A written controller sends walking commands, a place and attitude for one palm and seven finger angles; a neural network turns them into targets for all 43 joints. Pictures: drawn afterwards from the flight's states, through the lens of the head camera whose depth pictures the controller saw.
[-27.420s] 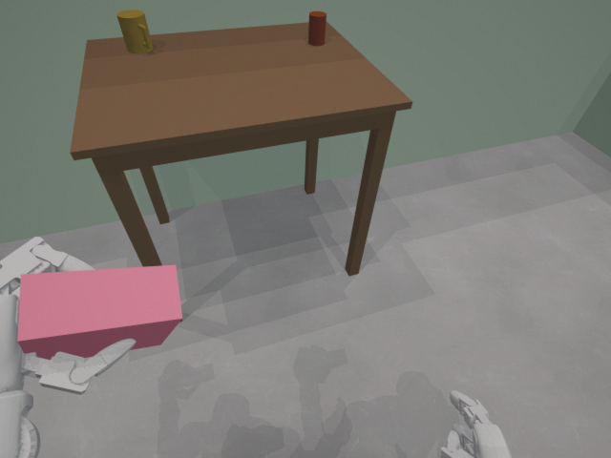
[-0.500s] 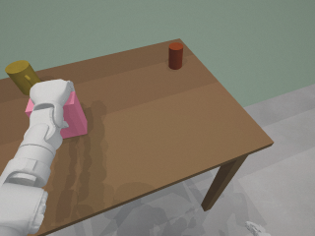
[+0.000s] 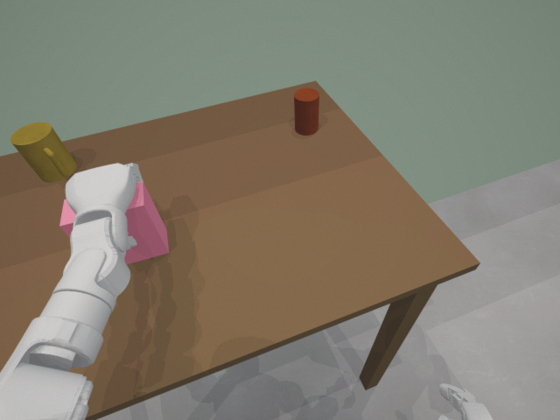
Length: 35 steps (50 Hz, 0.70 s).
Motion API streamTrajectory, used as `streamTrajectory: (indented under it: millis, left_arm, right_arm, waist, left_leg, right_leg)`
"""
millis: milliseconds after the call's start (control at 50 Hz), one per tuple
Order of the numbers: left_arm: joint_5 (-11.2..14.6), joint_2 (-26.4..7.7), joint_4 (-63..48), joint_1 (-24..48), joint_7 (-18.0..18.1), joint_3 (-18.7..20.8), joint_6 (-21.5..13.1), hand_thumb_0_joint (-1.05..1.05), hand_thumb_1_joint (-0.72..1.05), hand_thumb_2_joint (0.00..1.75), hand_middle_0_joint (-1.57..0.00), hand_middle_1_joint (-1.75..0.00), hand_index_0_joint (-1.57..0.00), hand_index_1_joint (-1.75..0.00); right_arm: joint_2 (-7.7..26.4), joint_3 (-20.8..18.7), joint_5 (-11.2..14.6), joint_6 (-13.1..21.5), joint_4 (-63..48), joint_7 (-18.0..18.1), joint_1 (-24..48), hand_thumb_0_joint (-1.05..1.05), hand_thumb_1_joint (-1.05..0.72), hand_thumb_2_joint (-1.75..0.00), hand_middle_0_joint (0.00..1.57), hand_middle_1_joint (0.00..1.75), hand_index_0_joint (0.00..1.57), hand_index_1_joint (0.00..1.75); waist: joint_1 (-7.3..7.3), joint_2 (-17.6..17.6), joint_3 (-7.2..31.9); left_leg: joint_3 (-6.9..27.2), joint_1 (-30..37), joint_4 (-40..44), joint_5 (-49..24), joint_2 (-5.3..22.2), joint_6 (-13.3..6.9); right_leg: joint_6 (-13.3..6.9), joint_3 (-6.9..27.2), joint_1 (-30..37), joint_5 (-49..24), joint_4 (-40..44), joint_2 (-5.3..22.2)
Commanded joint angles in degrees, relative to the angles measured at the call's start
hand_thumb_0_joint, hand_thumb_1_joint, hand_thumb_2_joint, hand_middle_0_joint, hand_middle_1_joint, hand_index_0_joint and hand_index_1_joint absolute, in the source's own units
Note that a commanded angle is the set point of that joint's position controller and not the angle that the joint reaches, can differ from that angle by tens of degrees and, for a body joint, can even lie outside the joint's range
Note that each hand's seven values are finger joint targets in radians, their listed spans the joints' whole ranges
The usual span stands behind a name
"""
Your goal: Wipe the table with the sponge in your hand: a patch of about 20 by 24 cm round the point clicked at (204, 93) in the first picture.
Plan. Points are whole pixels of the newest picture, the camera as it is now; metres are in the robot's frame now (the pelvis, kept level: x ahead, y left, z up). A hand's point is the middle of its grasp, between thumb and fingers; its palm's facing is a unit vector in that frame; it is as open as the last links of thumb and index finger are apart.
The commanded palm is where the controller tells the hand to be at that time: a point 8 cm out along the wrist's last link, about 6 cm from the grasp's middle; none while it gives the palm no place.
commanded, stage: wipe back along the middle lane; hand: left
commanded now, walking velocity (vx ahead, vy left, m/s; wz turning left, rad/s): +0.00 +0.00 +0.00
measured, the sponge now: (125, 235) +0.37 +0.29 +0.05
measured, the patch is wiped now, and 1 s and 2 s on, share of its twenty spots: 0.60 0.65 0.85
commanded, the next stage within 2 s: slide across to the third lane in 1.30 s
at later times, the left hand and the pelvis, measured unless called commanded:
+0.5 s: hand (120, 229) +0.35 +0.27 +0.10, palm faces +0.05 -0.02 -1.00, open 9.6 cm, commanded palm +0.30 +0.25 +0.13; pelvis +0.00 +0.01 +0.00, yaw -1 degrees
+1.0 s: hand (125, 256) +0.30 +0.24 +0.10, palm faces +0.11 -0.08 -0.99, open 9.6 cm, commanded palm +0.25 +0.23 +0.13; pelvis +0.00 +0.01 +0.00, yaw -1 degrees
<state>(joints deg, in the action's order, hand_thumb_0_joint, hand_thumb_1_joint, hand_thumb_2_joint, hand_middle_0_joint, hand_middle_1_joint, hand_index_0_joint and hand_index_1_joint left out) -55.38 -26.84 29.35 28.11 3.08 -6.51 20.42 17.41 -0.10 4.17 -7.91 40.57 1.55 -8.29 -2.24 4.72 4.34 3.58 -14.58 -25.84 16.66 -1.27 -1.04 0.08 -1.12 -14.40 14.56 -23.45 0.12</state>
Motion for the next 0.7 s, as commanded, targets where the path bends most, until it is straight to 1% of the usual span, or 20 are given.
streamTrajectory:
  millis: [0, 20, 60, 80, 120, 160, 220, 260, 300, 340, 360, 380, 420, 460, 500, 560, 620, 640, 660, 680]
  left_arm:
    - [0.4, -7.9, -7.3, 12.0, -1.2, 0.9, 1.0, 0.0, 0.1, 1.3, -1.2, -1.6, -1.2, -1.6]
    - [0.6, -8.2, -6.3, 10.8, -1.2, 1.3, 1.4, 0.0, 0.1, 1.3, -1.2, -1.6, -1.2, -1.6]
    - [0.2, -9.6, -7.4, 10.2, -1.3, 2.4, 1.9, 0.0, 0.1, 1.3, -1.2, -1.6, -1.2, -1.6]
    - [0.4, -7.2, -7.9, 9.4, -1.4, 0.5, 2.1, 0.0, 0.1, 1.3, -1.2, -1.6, -1.2, -1.6]
    - [0.6, -5.8, -8.1, 8.9, -1.6, -0.6, 2.5, 0.0, 0.1, 1.3, -1.2, -1.6, -1.2, -1.6]
    - [0.7, -8.6, -8.0, 6.1, -1.3, 2.3, 2.8, 0.0, 0.1, 1.3, -1.2, -1.6, -1.2, -1.6]
    - [1.1, -3.6, -9.8, 4.5, -1.5, -1.6, 3.4, 0.0, 0.1, 1.3, -1.2, -1.6, -1.2, -1.6]
    - [1.3, -5.3, -10.6, 3.2, -1.3, 0.3, 4.1, 0.0, 0.1, 1.3, -1.2, -1.6, -1.2, -1.6]
    - [1.5, -2.3, -12.4, 3.0, -1.3, -2.1, 4.5, 0.0, 0.1, 1.3, -1.2, -1.6, -1.2, -1.6]
    - [2.1, -2.2, -13.7, -0.3, -1.1, -1.6, 5.2, 0.0, 0.1, 1.3, -1.2, -1.6, -1.2, -1.6]
    - [2.2, -4.1, -14.8, -0.8, -0.9, 0.1, 5.6, 0.0, 0.1, 1.3, -1.2, -1.6, -1.2, -1.6]
    - [2.4, -1.7, -16.2, 0.8, -1.0, -2.2, 6.1, 0.0, 0.1, 1.3, -1.2, -1.6, -1.2, -1.6]
    - [2.5, -1.5, -15.9, -0.5, -1.1, -2.3, 7.1, 0.0, 0.1, 1.3, -1.2, -1.6, -1.2, -1.6]
    - [2.3, -3.3, -17.4, -1.7, -1.1, -0.7, 8.0, 0.0, 0.1, 1.3, -1.2, -1.6, -1.2, -1.6]
    - [2.8, -1.7, -19.3, -5.0, -1.1, -1.5, 8.4, 0.0, 0.1, 1.3, -1.2, -1.6, -1.2, -1.6]
    - [2.9, -0.6, -23.1, -8.1, -1.6, -2.4, 9.3, 0.0, 0.1, 1.3, -1.2, -1.6, -1.2, -1.6]
    - [2.9, 1.8, -25.1, -8.5, -1.8, -4.8, 10.4, 0.0, 0.1, 1.3, -1.2, -1.6, -1.2, -1.6]
    - [3.3, 1.3, -26.2, -10.2, -1.9, -4.2, 10.7, 0.0, 0.1, 1.3, -1.2, -1.6, -1.2, -1.6]
    - [3.0, -1.8, -26.6, -11.2, -1.6, -1.3, 11.2, 0.0, 0.1, 1.3, -1.2, -1.6, -1.2, -1.6]
    - [3.1, 0.6, -28.2, -10.8, -1.7, -3.5, 11.5, 0.0, 0.1, 1.3, -1.2, -1.6, -1.2, -1.6]
  right_arm:
    - [6.5, -1.7, 0.4, 2.2, -8.5, 0.3, 6.9, 0.0, -0.9, -0.9, 0.2, 0.3, 0.2, 0.3]
    - [6.5, -1.7, 0.5, 2.1, -8.5, 0.4, 6.8, 0.0, -0.9, -0.9, 0.2, 0.3, 0.2, 0.3]
    - [6.8, -1.5, 0.5, 2.0, -8.8, 0.3, 7.8, 0.0, -0.9, -0.9, 0.2, 0.3, 0.2, 0.3]
    - [6.4, -1.5, 0.6, 2.1, -9.3, 0.3, 7.7, 0.0, -0.9, -0.9, 0.2, 0.3, 0.2, 0.3]
    - [6.3, -1.3, 0.6, 2.0, -9.5, 0.1, 8.1, 0.0, -0.9, -0.9, 0.2, 0.3, 0.2, 0.3]
    - [6.7, -1.2, 0.6, 1.9, -9.5, 0.0, 8.5, 0.0, -0.9, -0.9, 0.2, 0.3, 0.2, 0.3]
    - [6.1, -1.1, 0.7, 2.0, -10.4, -0.2, 9.1, 0.0, -0.9, -0.9, 0.2, 0.3, 0.2, 0.3]
    - [6.3, -1.0, 0.7, 1.8, -10.5, -0.3, 9.9, 0.0, -0.9, -0.9, 0.2, 0.3, 0.2, 0.3]
    - [5.9, -1.1, 0.8, 1.9, -11.0, -0.6, 9.8, 0.0, -0.9, -0.9, 0.2, 0.3, 0.2, 0.3]
    - [5.8, -1.1, 0.7, 2.0, -11.2, -0.8, 10.4, 0.0, -0.9, -0.9, 0.2, 0.3, 0.2, 0.3]
    - [6.1, -1.0, 0.6, 1.9, -11.4, -0.8, 11.2, 0.0, -0.9, -0.9, 0.2, 0.3, 0.2, 0.3]
    - [5.7, -0.9, 0.7, 2.0, -11.6, -0.8, 11.2, 0.0, -0.9, -0.9, 0.2, 0.3, 0.2, 0.3]
    - [5.8, -0.8, 0.8, 1.9, -11.4, -0.9, 11.3, 0.0, -0.9, -0.9, 0.2, 0.3, 0.2, 0.3]
    - [6.0, -0.7, 0.7, 2.0, -11.5, -0.9, 12.2, 0.0, -0.9, -0.9, 0.2, 0.3, 0.2, 0.3]
    - [5.5, -0.7, 0.7, 2.4, -12.3, -1.2, 11.9, 0.0, -0.9, -0.9, 0.2, 0.3, 0.2, 0.3]
    - [5.4, -0.4, 0.7, 2.5, -12.9, -1.7, 13.5, 0.0, -0.9, -0.9, 0.2, 0.3, 0.2, 0.3]
    - [5.0, -0.3, 0.8, 2.7, -13.0, -2.2, 13.3, 0.0, -0.9, -0.9, 0.2, 0.3, 0.2, 0.3]
    - [4.9, -0.3, 0.9, 2.7, -13.3, -2.3, 13.4, 0.0, -0.9, -0.9, 0.2, 0.3, 0.2, 0.3]
    - [5.3, -0.2, 0.7, 2.8, -13.2, -2.2, 14.2, 0.0, -0.9, -0.9, 0.2, 0.3, 0.2, 0.3]
    - [4.9, 0.0, 0.8, 2.9, -13.8, -2.3, 14.0, 0.0, -0.9, -0.9, 0.2, 0.3, 0.2, 0.3]
  waist:
    - [0.2, -6.5, 13.2]
    - [0.19, -7.4, 12.5]
    - [-0.47, -5.9, 12.7]
    - [-0.24, -6.2, 12.9]
    - [-0.11, -5.5, 11.8]
    - [-0.94, -5.6, 11.7]
    - [-0.54, -5.9, 11.4]
    - [-1.17, -6.6, 11.0]
    - [-0.84, -6.7, 11.4]
    - [-1.44, -6.9, 11.4]
    - [-1.92, -6.2, 11.5]
    - [-1.27, -6.6, 11.6]
    - [-1.2, -8.2, 10.0]
    - [-1.89, -7.5, 10.4]
    - [-2.17, -8.2, 11.5]
    - [-2.57, -6.3, 11.3]
    - [-1.99, -6.4, 10.1]
    - [-2.37, -6.9, 10.1]
    - [-2.98, -6.8, 10.5]
    - [-2.61, -7.9, 10.9]
  left_leg:
    - [-2.5, 4.3, 0.8, -24.6, -0.7, -1.7]
    - [-2.6, 3.8, 1.0, -23.5, -0.7, -1.8]
    - [-2.2, 3.8, 1.6, -22.6, -0.6, -1.5]
    - [-2.5, 4.1, 1.3, -23.1, -0.7, -1.7]
    - [-2.3, 3.9, 1.3, -22.0, -0.7, -1.5]
    - [-2.0, 3.6, 1.6, -21.6, -0.4, -1.3]
    - [-2.3, 3.6, 1.2, -21.8, -0.4, -1.3]
    - [-1.7, 3.3, 1.8, -21.0, -0.1, -1.1]
    - [-1.7, 3.9, 1.3, -21.7, -0.1, -1.2]
    - [-1.8, 4.1, 1.1, -22.6, -0.1, -1.2]
    - [-1.5, 4.0, 1.5, -22.0, 0.1, -1.1]
    - [-1.7, 4.2, 1.4, -22.3, 0.0, -1.2]
    - [-1.6, 3.6, 1.5, -21.8, 0.1, -1.2]
    - [-1.4, 4.0, 1.6, -22.2, 0.2, -1.2]
    - [-1.7, 4.4, 0.9, -24.1, 0.1, -1.2]
    - [-1.2, 5.0, 1.0, -25.7, 0.5, -0.8]
    - [-1.2, 5.1, 0.5, -26.8, 0.7, -0.8]
    - [-1.3, 5.2, 0.6, -26.8, 0.6, -0.9]
    - [-1.2, 5.2, 0.7, -26.5, 0.8, -0.8]
    - [-1.5, 5.0, 0.5, -27.1, 0.6, -1.0]
  right_leg:
    - [-3.8, -1.4, 9.2, -26.0, -0.3, -0.9]
    - [-3.7, -1.3, 9.1, -25.4, -0.1, -1.0]
    - [-4.1, -0.8, 8.9, -23.4, -0.1, -1.1]
    - [-3.9, -1.4, 9.1, -23.8, -0.3, -1.0]
    - [-3.9, -1.4, 7.8, -22.0, -0.1, -1.1]
    - [-4.2, -1.0, 8.2, -21.5, -0.1, -1.3]
    - [-3.9, -1.4, 7.6, -21.7, -0.4, -1.2]
    - [-4.2, -1.2, 7.4, -19.7, -0.3, -1.4]
    - [-4.0, -1.7, 7.1, -20.0, -0.7, -1.4]
    - [-4.0, -1.7, 7.9, -21.2, -0.9, -1.3]
    - [-4.2, -1.1, 7.9, -20.2, -0.8, -1.4]
    - [-4.0, -1.7, 8.0, -20.5, -0.9, -1.3]
    - [-3.9, -1.6, 7.6, -20.5, -0.8, -1.4]
    - [-4.2, -1.0, 8.0, -20.7, -1.0, -1.4]
    - [-3.9, -1.6, 9.3, -22.7, -1.6, -1.3]
    - [-4.1, -1.1, 8.9, -22.8, -2.0, -1.5]
    - [-3.9, -1.7, 8.2, -23.3, -2.4, -1.4]
    - [-3.8, -1.7, 8.8, -23.5, -2.2, -1.4]
    - [-4.1, -0.9, 9.2, -23.7, -2.4, -1.6]
    - [-3.8, -1.7, 9.8, -24.5, -2.8, -1.3]
